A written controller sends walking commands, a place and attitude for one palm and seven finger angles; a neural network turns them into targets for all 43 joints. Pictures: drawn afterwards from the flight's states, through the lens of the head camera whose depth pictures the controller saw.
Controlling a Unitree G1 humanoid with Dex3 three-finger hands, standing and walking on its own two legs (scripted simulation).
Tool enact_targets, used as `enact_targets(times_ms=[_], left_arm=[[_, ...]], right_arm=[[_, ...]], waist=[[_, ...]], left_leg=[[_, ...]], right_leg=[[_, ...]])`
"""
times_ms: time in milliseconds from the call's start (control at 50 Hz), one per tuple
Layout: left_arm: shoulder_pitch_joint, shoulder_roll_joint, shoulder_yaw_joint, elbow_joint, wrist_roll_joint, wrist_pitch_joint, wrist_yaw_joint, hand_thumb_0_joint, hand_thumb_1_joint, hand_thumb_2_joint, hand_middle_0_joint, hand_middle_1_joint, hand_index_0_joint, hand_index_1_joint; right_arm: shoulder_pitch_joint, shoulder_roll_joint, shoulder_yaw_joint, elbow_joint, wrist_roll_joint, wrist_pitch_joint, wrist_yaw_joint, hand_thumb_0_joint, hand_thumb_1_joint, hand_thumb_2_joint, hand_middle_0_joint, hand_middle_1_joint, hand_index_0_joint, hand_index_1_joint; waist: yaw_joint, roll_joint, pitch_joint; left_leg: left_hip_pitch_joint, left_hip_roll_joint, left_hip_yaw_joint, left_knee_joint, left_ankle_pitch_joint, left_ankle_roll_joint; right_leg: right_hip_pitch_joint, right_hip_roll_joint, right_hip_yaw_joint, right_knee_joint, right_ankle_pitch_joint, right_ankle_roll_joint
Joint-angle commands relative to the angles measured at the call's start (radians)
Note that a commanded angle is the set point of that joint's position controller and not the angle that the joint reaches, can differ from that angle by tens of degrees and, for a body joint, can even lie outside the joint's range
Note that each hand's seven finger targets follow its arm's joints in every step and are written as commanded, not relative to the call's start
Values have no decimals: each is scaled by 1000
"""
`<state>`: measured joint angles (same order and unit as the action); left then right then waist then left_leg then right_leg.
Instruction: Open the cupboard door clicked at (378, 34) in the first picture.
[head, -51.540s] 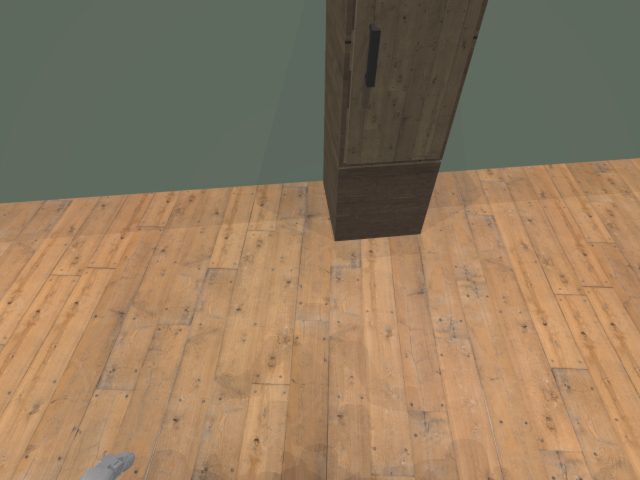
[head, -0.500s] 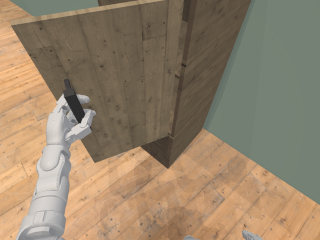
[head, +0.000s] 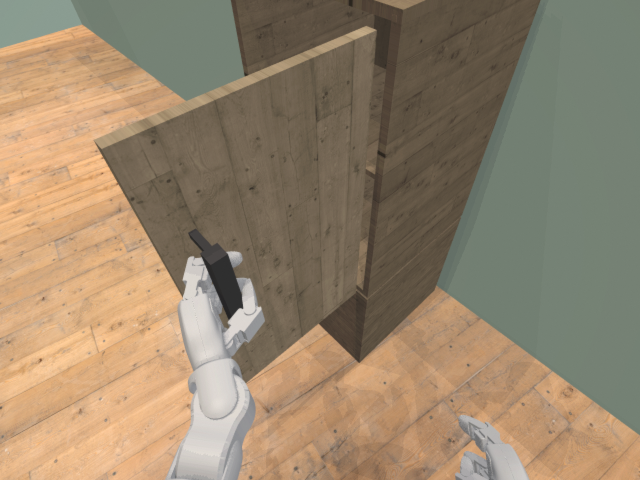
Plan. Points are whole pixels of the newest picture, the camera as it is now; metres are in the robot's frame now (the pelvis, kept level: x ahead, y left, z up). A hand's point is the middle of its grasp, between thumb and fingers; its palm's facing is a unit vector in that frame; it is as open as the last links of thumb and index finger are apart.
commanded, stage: pull the door open along its arc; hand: left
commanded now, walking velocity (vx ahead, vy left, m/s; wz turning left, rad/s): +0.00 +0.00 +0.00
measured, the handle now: (219, 280) +0.35 +0.15 +0.07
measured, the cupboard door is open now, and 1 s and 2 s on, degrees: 89 97 100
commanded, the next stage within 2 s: open thumb and fingers to let go in 0.12 s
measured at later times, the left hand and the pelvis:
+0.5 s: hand (280, 326) +0.28 +0.06 +0.07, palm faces +0.39 -0.92 -0.03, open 7.7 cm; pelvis -0.01 -0.02 +0.00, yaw +2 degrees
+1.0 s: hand (278, 326) +0.28 +0.06 +0.07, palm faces +0.33 -0.94 -0.03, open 15.1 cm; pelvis -0.03 +0.01 -0.01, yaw +1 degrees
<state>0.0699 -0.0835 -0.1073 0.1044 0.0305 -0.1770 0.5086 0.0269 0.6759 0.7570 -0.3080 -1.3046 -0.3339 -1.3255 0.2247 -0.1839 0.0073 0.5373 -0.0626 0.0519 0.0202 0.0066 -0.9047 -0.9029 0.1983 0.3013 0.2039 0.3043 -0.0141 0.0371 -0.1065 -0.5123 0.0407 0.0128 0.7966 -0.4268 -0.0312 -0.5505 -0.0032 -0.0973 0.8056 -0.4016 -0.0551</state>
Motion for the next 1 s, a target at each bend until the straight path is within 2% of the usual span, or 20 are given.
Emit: enact_targets(times_ms=[0, 20, 80, 100, 140, 200, 240, 260, 340, 420, 440, 480, 540, 600, 640, 700, 740, 800, 860, 980], left_arm=[[-5, -65, -96, -332, 37, -73, 29, 0, 900, 900, -400, -1350, -400, -1350], [14, -70, -112, -349, 53, -69, 37, 0, 900, 900, -400, -1350, -400, -1350], [56, -87, -151, -381, 92, -56, 55, 0, 900, 900, -400, -1350, -400, -1350], [75, -114, -174, -387, 93, -50, 58, 0, 900, 900, -400, -1350, -400, -1350], [107, -137, -189, -372, 76, -30, 59, 0, 900, 900, -400, -1350, -400, -1350], [-94, -77, -116, -347, 60, -25, 95, 0, 900, 900, -400, -1350, -400, -1350], [-112, -74, -103, -304, 60, -24, 100, 0, 760, 840, -390, -1335, -390, -1335], [-114, -84, -106, -287, 60, -24, 99, 0, 690, 810, -385, -1327, -385, -1327], [-114, -89, -122, -275, 72, -32, 85, 0, 410, 690, -365, -1298, -365, -1298], [-131, -105, -139, -286, 67, -39, 68, 0, 130, 570, -345, -1268, -345, -1268], [-118, -98, -134, -270, 70, -37, 66, 0, 60, 540, -340, -1260, -340, -1260], [-152, -96, -135, -279, 67, -40, 65, 0, -80, 480, -330, -1245, -330, -1245], [-170, -101, -144, -265, 69, -42, 66, 0, -290, 390, -315, -1222, -315, -1222], [-199, -108, -144, -253, 68, -40, 74, 0, -500, 300, -300, -1200, -300, -1200], [-223, -95, -134, -236, 73, -37, 81, 0, -500, 300, -300, -1200, -300, -1200], [-259, -124, -154, -215, 80, -34, 94, 0, -500, 300, -275, -1050, -275, -1050], [-272, -118, -149, -209, 86, -30, 102, 0, -500, 300, -258, -950, -258, -950], [-262, -163, -183, -207, 88, -23, 106, 0, -500, 300, -233, -800, -233, -800], [-281, -155, -175, -199, 85, -17, 111, 0, -500, 300, -208, -650, -208, -650], [-320, -165, -171, -181, 83, -1, 128, 0, -500, 300, -158, -350, -158, -350]], right_arm=[[-87, -87, -38, -165, 4, -61, -9, 0, -900, -900, 200, 300, 200, 300], [-91, -85, -38, -165, 3, -64, -6, 0, -900, -900, 200, 300, 200, 300], [-99, -75, -34, -171, -3, -78, -6, 0, -900, -900, 200, 300, 200, 300], [-108, -69, -31, -172, -1, -82, -4, 0, -900, -900, 200, 300, 200, 300], [-120, -66, -25, -171, 6, -94, -1, 0, -900, -900, 200, 300, 200, 300], [-139, -71, -23, -136, 4, -93, -17, 0, -900, -900, 200, 300, 200, 300], [-148, -68, -21, -126, 1, -99, -24, 0, -900, -900, 200, 300, 200, 300], [-153, -68, -21, -122, -1, -100, -23, 0, -900, -900, 200, 300, 200, 300], [-133, -71, -28, -119, -2, -100, -23, 0, -900, -900, 200, 300, 200, 300], [-122, -73, -32, -124, 1, -96, -21, 0, -900, -900, 200, 300, 200, 300], [-122, -74, -31, -123, 3, -96, -22, 0, -900, -900, 200, 300, 200, 300], [-129, -76, -32, -124, 5, -92, -24, 0, -900, -900, 200, 300, 200, 300], [-134, -78, -31, -125, 7, -95, -25, 0, -900, -900, 200, 300, 200, 300], [-145, -78, -29, -127, 8, -97, -24, 0, -900, -900, 200, 300, 200, 300], [-148, -80, -29, -124, 7, -95, -27, 0, -900, -900, 200, 300, 200, 300], [-150, -78, -30, -119, 9, -96, -24, 0, -900, -900, 200, 300, 200, 300], [-147, -82, -32, -118, 7, -98, -23, 0, -900, -900, 200, 300, 200, 300], [-148, -82, -35, -124, 8, -102, -14, 0, -900, -900, 200, 300, 200, 300], [-151, -86, -35, -123, 9, -101, -13, 0, -900, -900, 200, 300, 200, 300], [-170, -86, -33, -116, 10, -101, -6, 0, -900, -900, 200, 300, 200, 300]], waist=[[15, -122, -219], [15, -105, -215], [13, -141, -206], [15, -112, -203], [16, -133, -178], [-3, -128, -155], [-4, -167, -131], [1, -144, -143], [2, -147, -214], [2, -134, -244], [-1, -170, -234], [-7, -142, -221], [-8, -167, -195], [-4, -134, -192], [-2, -147, -188], [-6, -111, -185], [-1, -119, -206], [3, -90, -220], [5, -115, -215], [9, -92, -193]], left_leg=[[42, -47, 0, -62, 299, 40], [42, -47, 0, -58, 298, 38], [23, -54, -9, -42, 269, 40], [25, -57, -7, -39, 264, 38], [18, -62, -12, -34, 238, 36], [-3, -68, -19, -14, 187, 33], [-13, -70, -25, -4, 165, 34], [-16, -72, -23, -3, 159, 34], [-6, -68, -24, -8, 199, 35], [-4, -68, -22, -8, 215, 36], [-12, -66, -26, -8, 213, 36], [-7, -66, -23, -9, 202, 37], [-15, -66, -27, -8, 176, 38], [-14, -67, -24, -9, 158, 39], [-20, -68, -26, -7, 151, 40], [-5, -65, -23, -13, 152, 41], [-5, -63, -26, -13, 163, 41], [9, -60, -23, -20, 176, 40], [2, -57, -28, -26, 178, 40], [1, -54, -30, -34, 152, 37]], right_leg=[[254, -24, 71, -118, 456, 43], [248, -27, 77, -117, 461, 43], [247, -40, 97, -129, 453, 51], [243, -40, 99, -133, 442, 48], [237, -44, 105, -158, 407, 52], [193, -60, 141, -180, 320, 59], [174, -69, 165, -211, 252, 65], [170, -71, 170, -208, 237, 65], [198, -66, 150, -162, 339, 67], [215, -66, 139, -139, 389, 68], [215, -65, 135, -142, 389, 69], [196, -63, 135, -146, 350, 65], [172, -61, 133, -162, 272, 62], [148, -56, 127, -161, 207, 54], [141, -54, 128, -167, 171, 51], [113, -42, 101, -150, 138, 38], [116, -35, 92, -139, 147, 35], [107, -21, 64, -112, 157, 24], [109, -17, 57, -110, 149, 22], [78, -8, 43, -106, 93, 16]])
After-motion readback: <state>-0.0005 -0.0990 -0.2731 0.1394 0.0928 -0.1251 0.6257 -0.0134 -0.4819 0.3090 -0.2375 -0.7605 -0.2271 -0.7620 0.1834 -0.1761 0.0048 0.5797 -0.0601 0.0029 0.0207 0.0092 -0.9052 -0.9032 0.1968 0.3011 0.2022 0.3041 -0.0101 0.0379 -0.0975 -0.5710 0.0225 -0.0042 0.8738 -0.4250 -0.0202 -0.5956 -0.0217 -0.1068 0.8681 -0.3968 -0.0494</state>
